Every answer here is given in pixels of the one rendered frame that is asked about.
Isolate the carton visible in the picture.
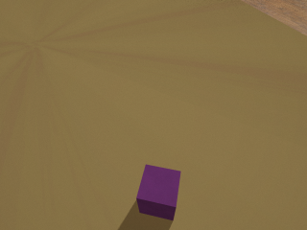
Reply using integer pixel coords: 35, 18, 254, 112
136, 164, 181, 220

